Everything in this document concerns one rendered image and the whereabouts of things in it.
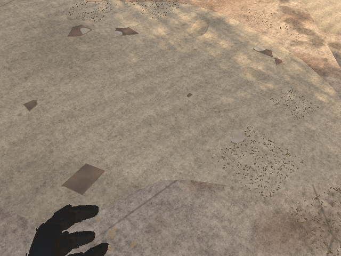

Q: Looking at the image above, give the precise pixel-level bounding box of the robot left hand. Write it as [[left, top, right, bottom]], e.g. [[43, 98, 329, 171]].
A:
[[26, 204, 109, 256]]

